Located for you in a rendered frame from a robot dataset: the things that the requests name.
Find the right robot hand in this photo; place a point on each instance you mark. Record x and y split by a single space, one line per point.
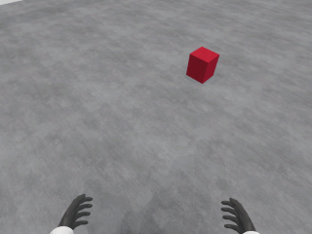
241 218

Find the carton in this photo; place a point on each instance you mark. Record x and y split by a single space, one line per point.
201 64

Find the left robot hand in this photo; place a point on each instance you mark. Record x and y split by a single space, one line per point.
70 216

